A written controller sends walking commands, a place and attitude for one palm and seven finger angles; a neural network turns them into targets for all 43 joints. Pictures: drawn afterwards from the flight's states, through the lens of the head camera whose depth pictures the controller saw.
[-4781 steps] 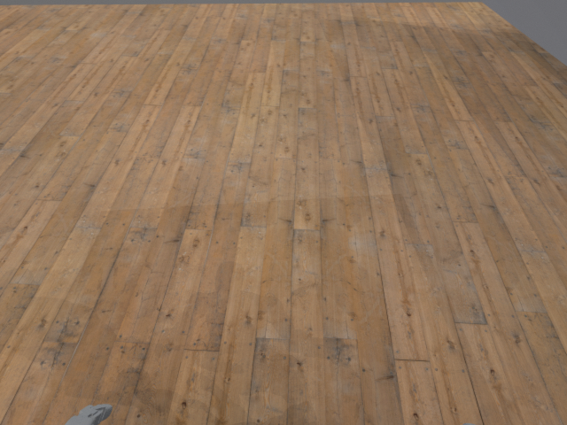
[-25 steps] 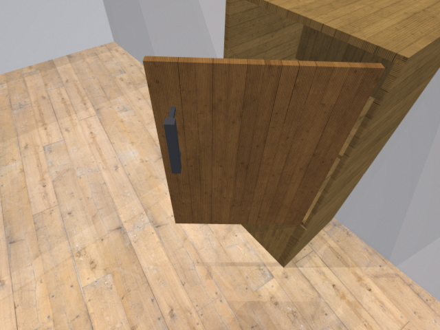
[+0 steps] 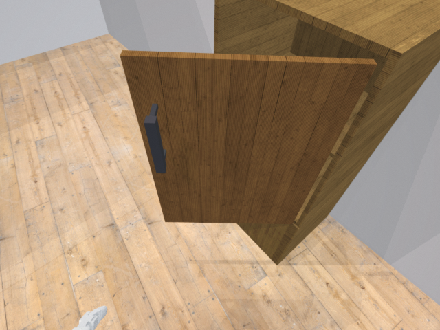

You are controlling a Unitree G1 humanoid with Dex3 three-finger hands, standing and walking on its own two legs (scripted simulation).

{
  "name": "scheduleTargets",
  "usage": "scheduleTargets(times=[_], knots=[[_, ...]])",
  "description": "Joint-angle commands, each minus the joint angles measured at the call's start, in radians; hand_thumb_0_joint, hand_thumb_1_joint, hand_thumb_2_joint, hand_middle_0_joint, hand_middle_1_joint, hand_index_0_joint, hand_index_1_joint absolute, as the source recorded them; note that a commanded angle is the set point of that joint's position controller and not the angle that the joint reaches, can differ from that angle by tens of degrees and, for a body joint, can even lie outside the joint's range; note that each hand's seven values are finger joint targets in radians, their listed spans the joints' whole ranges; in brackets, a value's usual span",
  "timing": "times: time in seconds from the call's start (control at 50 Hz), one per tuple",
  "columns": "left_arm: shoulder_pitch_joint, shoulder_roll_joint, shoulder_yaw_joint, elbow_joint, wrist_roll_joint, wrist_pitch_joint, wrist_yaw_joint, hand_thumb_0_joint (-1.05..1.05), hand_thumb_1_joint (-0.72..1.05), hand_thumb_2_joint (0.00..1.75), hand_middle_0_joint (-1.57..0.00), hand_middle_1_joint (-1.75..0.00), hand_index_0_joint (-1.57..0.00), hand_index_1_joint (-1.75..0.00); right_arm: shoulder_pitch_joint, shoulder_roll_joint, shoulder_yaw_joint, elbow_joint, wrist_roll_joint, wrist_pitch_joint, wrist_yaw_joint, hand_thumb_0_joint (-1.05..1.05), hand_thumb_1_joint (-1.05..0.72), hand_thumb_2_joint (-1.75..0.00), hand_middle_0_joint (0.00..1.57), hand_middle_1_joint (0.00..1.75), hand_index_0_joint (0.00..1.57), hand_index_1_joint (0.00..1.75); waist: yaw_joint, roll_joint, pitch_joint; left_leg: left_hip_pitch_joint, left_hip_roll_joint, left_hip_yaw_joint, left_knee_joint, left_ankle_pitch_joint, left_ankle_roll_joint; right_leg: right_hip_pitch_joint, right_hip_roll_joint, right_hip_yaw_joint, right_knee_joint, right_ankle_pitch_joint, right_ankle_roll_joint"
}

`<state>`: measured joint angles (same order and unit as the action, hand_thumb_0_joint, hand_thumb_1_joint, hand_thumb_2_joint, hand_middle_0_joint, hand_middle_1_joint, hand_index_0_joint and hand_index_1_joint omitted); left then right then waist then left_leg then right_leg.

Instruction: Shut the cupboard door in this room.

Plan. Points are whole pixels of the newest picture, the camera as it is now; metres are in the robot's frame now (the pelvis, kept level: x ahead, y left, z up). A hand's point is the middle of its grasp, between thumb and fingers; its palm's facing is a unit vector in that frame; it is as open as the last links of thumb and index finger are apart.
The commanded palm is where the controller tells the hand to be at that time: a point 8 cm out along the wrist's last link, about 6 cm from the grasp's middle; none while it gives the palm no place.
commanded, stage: raise the hand and make a fist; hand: left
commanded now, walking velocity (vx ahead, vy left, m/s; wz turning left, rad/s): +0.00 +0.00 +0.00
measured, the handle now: (158, 140) +0.46 +0.15 +0.07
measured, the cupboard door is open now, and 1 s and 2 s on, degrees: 49 49 49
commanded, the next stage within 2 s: bring the fist close to the handle in 1.84 s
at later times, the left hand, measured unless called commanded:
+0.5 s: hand (115, 322) +0.14 +0.18 -0.02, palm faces +0.07 -1.00 -0.05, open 5.4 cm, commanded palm +0.12 +0.23 -0.01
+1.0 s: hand (98, 281) +0.19 +0.20 +0.03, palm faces +0.03 -1.00 -0.03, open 3.3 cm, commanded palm +0.16 +0.25 +0.04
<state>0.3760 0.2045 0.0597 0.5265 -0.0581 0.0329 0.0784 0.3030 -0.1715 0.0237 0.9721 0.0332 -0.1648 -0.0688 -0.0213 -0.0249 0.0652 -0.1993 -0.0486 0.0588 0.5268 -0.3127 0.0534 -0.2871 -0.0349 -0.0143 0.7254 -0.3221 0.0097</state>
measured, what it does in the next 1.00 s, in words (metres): stands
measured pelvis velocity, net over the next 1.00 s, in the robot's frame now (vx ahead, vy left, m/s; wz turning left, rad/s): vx -0.02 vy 0.01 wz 0.02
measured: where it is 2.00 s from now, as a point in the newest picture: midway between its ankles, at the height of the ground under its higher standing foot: outside the picture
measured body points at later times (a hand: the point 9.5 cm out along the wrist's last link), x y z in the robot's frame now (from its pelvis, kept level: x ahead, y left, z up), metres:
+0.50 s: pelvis -0.04 -0.05 -0.08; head +0.01 -0.04 +0.37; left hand +0.13 +0.23 -0.01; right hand +0.19 -0.27 -0.13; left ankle -0.02 +0.08 -0.73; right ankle +0.00 -0.11 -0.73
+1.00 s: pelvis -0.02 +0.01 -0.05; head +0.02 +0.02 +0.40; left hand +0.18 +0.26 +0.03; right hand +0.16 -0.22 -0.11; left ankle -0.02 +0.08 -0.73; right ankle +0.00 -0.11 -0.73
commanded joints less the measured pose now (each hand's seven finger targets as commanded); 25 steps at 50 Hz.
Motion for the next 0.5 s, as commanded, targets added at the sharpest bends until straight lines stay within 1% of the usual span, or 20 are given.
scheduleTargets(times=[0.0,0.02,0.04,0.06,0.08,0.1,0.12,0.14,0.16,0.18,0.2,0.22,0.24,0.28,0.3,0.34,0.36,0.4,0.46,0.48], knots=[[-0.057,-0.062,-0.062,-0.610,-0.108,-0.162,0.015,0.00,0.90,0.90,-0.27,-0.38,-0.27,-0.38,-0.083,-0.174,-0.090,-0.295,-0.004,-0.218,0.035,0.00,-0.90,-0.90,0.20,0.30,0.20,0.30,-0.020,0.121,-0.050,-0.090,0.112,-0.157,-0.035,0.456,-0.102,-0.255,0.009,-0.073,0.103,-0.054,-0.024],[-0.002,-0.015,0.011,-0.509,-0.118,-0.217,-0.021,0.00,0.90,0.90,-0.29,-0.40,-0.29,-0.40,-0.076,-0.185,-0.103,-0.319,-0.011,-0.222,0.046,0.00,-0.90,-0.90,0.20,0.30,0.20,0.30,-0.014,0.026,-0.002,-0.190,0.087,-0.153,0.045,0.306,-0.110,-0.260,0.013,-0.084,-0.009,-0.018,-0.036],[0.128,0.011,0.085,-0.388,-0.132,-0.288,-0.066,0.00,0.90,0.90,-0.31,-0.42,-0.31,-0.42,-0.088,-0.190,-0.109,-0.344,-0.018,-0.212,0.053,0.00,-0.90,-0.90,0.20,0.30,0.20,0.30,0.008,-0.140,-0.007,-0.304,0.053,-0.132,0.136,0.150,-0.107,-0.277,0.015,-0.080,-0.086,-0.007,-0.040],[0.251,0.031,0.151,-0.285,-0.161,-0.366,-0.138,0.00,0.90,0.90,-0.33,-0.44,-0.33,-0.44,-0.083,-0.194,-0.111,-0.364,-0.015,-0.200,0.065,0.00,-0.90,-0.90,0.20,0.30,0.20,0.30,0.037,-0.156,-0.035,-0.370,0.021,-0.104,0.196,0.128,-0.114,-0.261,0.003,-0.043,-0.079,0.013,-0.058],[0.290,0.028,0.176,-0.286,-0.190,-0.460,-0.218,0.00,0.90,0.90,-0.35,-0.46,-0.35,-0.46,-0.109,-0.197,-0.110,-0.401,-0.018,-0.187,0.073,0.00,-0.90,-0.90,0.20,0.30,0.20,0.30,0.052,-0.222,-0.095,-0.443,0.013,-0.086,0.274,0.138,-0.098,-0.263,-0.005,-0.009,-0.010,0.117,-0.053],[0.267,0.042,0.198,-0.310,-0.211,-0.554,-0.303,0.00,0.90,0.90,-0.36,-0.48,-0.36,-0.48,-0.126,-0.206,-0.112,-0.422,-0.029,-0.182,0.080,0.00,-0.90,-0.90,0.20,0.30,0.20,0.30,0.052,-0.219,-0.143,-0.494,0.005,-0.078,0.336,0.161,-0.091,-0.268,-0.013,0.008,0.066,0.279,-0.045],[0.296,0.080,0.244,-0.271,-0.228,-0.629,-0.386,0.00,0.90,0.90,-0.38,-0.50,-0.38,-0.50,-0.137,-0.198,-0.123,-0.441,-0.021,-0.178,0.077,0.00,-0.90,-0.90,0.20,0.30,0.20,0.30,0.068,-0.330,-0.201,-0.602,-0.007,-0.063,0.407,0.096,-0.090,-0.250,-0.029,0.085,0.115,0.272,-0.021],[0.317,0.080,0.236,-0.298,-0.244,-0.666,-0.447,0.00,0.90,0.90,-0.40,-0.52,-0.40,-0.52,-0.161,-0.199,-0.125,-0.491,-0.018,-0.176,0.077,0.00,-0.90,-0.90,0.20,0.30,0.20,0.30,0.078,-0.319,-0.234,-0.669,-0.015,-0.054,0.435,0.033,-0.079,-0.231,-0.043,0.147,0.119,0.243,-0.002],[0.279,0.121,0.269,-0.314,-0.266,-0.663,-0.485,0.00,0.90,0.90,-0.42,-0.54,-0.42,-0.54,-0.169,-0.193,-0.124,-0.515,-0.008,-0.168,0.079,0.00,-0.90,-0.90,0.20,0.30,0.20,0.30,0.090,-0.208,-0.255,-0.689,-0.025,-0.043,0.457,-0.035,-0.073,-0.222,-0.060,0.211,0.096,0.166,0.002],[0.219,0.166,0.301,-0.400,-0.288,-0.648,-0.502,0.00,0.90,0.90,-0.44,-0.56,-0.44,-0.56,-0.194,-0.202,-0.119,-0.566,-0.001,-0.163,0.075,0.00,-0.90,-0.90,0.20,0.30,0.20,0.30,0.097,-0.102,-0.307,-0.690,-0.032,-0.031,0.457,-0.063,-0.064,-0.212,-0.060,0.238,0.077,0.037,0.000],[0.185,0.191,0.326,-0.468,-0.304,-0.625,-0.500,0.00,0.90,0.90,-0.46,-0.58,-0.46,-0.58,-0.204,-0.196,-0.114,-0.601,0.004,-0.160,0.068,0.00,-0.90,-0.90,0.20,0.30,0.20,0.30,0.102,-0.018,-0.321,-0.678,-0.031,-0.025,0.456,-0.073,-0.057,-0.216,-0.056,0.248,0.054,-0.066,-0.002],[0.124,0.197,0.331,-0.529,-0.320,-0.608,-0.487,0.00,0.90,0.90,-0.47,-0.60,-0.47,-0.60,-0.200,-0.193,-0.108,-0.619,0.004,-0.161,0.057,0.00,-0.90,-0.90,0.20,0.30,0.20,0.30,0.088,0.006,-0.346,-0.667,-0.026,-0.030,0.468,-0.068,-0.049,-0.222,-0.054,0.256,0.046,-0.110,0.002],[0.075,0.204,0.347,-0.574,-0.329,-0.605,-0.466,0.00,0.90,0.90,-0.49,-0.62,-0.49,-0.62,-0.182,-0.185,-0.106,-0.619,0.003,-0.163,0.047,0.00,-0.90,-0.90,0.20,0.30,0.20,0.30,0.075,-0.002,-0.362,-0.666,-0.017,-0.042,0.489,-0.060,-0.045,-0.229,-0.054,0.274,0.041,-0.113,0.014],[-0.074,0.224,0.340,-0.711,-0.325,-0.636,-0.428,0.00,0.90,0.90,-0.53,-0.66,-0.53,-0.66,-0.146,-0.180,-0.102,-0.605,-0.005,-0.166,0.031,0.00,-0.90,-0.90,0.20,0.30,0.20,0.30,0.030,0.007,-0.378,-0.659,0.006,-0.064,0.526,-0.079,-0.032,-0.273,-0.047,0.286,0.037,-0.151,0.029],[-0.104,0.201,0.301,-0.749,-0.318,-0.657,-0.422,0.00,0.90,0.90,-0.55,-0.68,-0.55,-0.68,-0.138,-0.177,-0.100,-0.595,-0.006,-0.174,0.024,0.00,-0.90,-0.90,0.20,0.30,0.20,0.30,0.010,0.045,-0.371,-0.640,0.015,-0.069,0.535,-0.076,-0.027,-0.301,-0.040,0.272,0.040,-0.153,0.023],[-0.142,0.186,0.240,-0.785,-0.302,-0.687,-0.430,0.00,0.90,0.90,-0.58,-0.72,-0.58,-0.72,-0.119,-0.186,-0.091,-0.568,-0.009,-0.186,0.011,0.00,-0.90,-0.90,0.20,0.30,0.20,0.30,-0.023,0.075,-0.366,-0.619,0.027,-0.081,0.545,-0.064,-0.020,-0.334,-0.028,0.247,0.049,-0.131,0.017],[-0.183,0.188,0.207,-0.799,-0.301,-0.687,-0.447,0.00,0.90,0.90,-0.60,-0.74,-0.60,-0.74,-0.111,-0.193,-0.084,-0.562,-0.009,-0.186,0.002,0.00,-0.90,-0.90,0.20,0.30,0.20,0.30,-0.047,0.055,-0.354,-0.618,0.033,-0.092,0.557,-0.063,-0.012,-0.348,-0.026,0.254,0.055,-0.112,0.030],[-0.151,0.186,0.188,-0.713,-0.300,-0.653,-0.485,0.00,0.90,0.90,-0.64,-0.78,-0.64,-0.78,-0.104,-0.200,-0.081,-0.541,0.000,-0.187,-0.012,0.00,-0.90,-0.90,0.20,0.30,0.20,0.30,-0.045,0.049,-0.328,-0.625,0.039,-0.097,0.540,-0.077,-0.012,-0.348,-0.020,0.230,0.042,-0.129,0.028],[-0.096,0.231,0.244,-0.620,-0.319,-0.537,-0.518,0.00,0.90,0.90,-0.69,-0.84,-0.69,-0.84,-0.109,-0.204,-0.074,-0.552,0.013,-0.171,-0.022,0.00,-0.90,-0.90,0.20,0.30,0.20,0.30,0.000,0.050,-0.325,-0.637,0.035,-0.099,0.503,-0.077,-0.016,-0.279,-0.025,0.234,0.012,-0.168,0.031],[-0.081,0.230,0.255,-0.626,-0.323,-0.499,-0.518,0.00,0.90,0.90,-0.71,-0.86,-0.71,-0.86,-0.116,-0.199,-0.072,-0.564,0.017,-0.164,-0.022,0.00,-0.90,-0.90,0.20,0.30,0.20,0.30,0.013,0.027,-0.347,-0.634,0.032,-0.098,0.488,-0.074,-0.019,-0.239,-0.037,0.240,-0.003,-0.165,0.037]])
